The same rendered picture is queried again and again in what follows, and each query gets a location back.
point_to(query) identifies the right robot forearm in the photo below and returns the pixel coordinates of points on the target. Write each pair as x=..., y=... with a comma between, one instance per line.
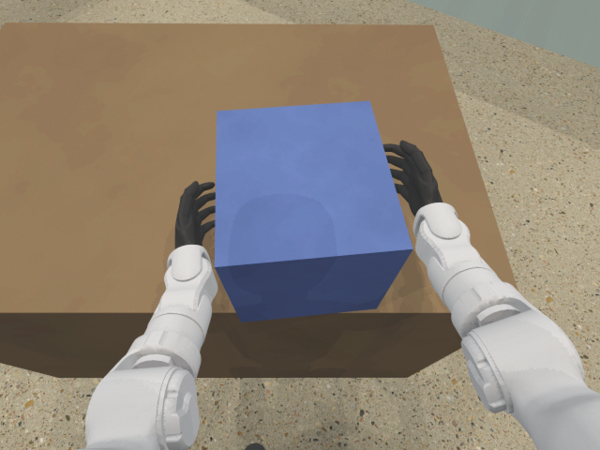
x=470, y=289

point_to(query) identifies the pedestal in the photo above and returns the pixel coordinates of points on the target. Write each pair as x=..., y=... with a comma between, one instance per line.
x=104, y=125

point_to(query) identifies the robot right hand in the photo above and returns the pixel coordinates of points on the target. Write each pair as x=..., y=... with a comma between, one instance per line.
x=419, y=187

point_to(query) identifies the robot left upper arm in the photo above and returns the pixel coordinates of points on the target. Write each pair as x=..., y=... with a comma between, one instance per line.
x=153, y=408

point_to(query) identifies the robot left hand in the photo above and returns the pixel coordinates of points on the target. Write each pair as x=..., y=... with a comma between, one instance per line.
x=188, y=229

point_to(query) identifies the carton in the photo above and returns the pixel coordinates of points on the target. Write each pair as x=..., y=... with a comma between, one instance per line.
x=308, y=219

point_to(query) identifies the left robot forearm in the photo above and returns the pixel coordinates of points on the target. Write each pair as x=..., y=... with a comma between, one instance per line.
x=177, y=330

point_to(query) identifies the robot right upper arm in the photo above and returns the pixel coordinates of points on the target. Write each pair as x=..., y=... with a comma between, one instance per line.
x=522, y=366

